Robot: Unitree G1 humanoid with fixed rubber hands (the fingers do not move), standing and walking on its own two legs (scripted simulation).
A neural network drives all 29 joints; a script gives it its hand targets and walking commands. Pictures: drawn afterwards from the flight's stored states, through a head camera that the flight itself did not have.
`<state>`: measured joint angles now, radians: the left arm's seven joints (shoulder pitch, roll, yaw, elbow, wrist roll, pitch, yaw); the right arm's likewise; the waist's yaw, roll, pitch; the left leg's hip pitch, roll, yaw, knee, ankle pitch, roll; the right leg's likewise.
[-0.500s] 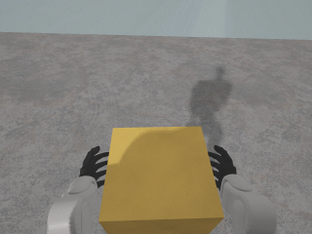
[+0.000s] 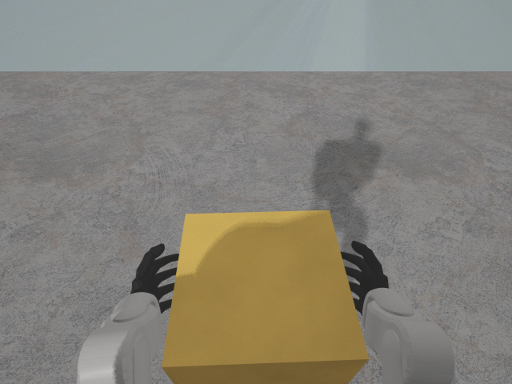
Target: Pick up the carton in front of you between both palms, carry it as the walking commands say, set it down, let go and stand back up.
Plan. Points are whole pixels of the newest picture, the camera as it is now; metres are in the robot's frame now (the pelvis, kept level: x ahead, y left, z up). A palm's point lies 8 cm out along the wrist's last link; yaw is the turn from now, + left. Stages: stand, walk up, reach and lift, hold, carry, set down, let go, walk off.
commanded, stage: carry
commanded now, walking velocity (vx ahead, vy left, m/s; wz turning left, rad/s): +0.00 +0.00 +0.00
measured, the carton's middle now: (259, 315) +0.25 +0.00 +0.03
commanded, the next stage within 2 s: hold in 0.92 s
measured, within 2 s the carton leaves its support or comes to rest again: neither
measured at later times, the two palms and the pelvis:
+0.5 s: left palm (152, 326) +0.21 +0.14 +0.07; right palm (374, 320) +0.21 -0.15 +0.07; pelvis -0.04 -0.01 +0.00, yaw +0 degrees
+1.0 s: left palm (165, 318) +0.24 +0.14 +0.04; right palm (368, 314) +0.24 -0.16 +0.04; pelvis -0.05 -0.01 +0.01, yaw -1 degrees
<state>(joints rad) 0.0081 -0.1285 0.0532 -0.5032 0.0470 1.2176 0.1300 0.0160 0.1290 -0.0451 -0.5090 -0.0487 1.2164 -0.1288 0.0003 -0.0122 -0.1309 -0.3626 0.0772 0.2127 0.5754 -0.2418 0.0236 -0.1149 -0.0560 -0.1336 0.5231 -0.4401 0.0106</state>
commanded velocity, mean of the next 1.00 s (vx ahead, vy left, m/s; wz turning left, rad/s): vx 0.00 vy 0.00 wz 0.00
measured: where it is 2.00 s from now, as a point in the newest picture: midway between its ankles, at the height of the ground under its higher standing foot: outside the picture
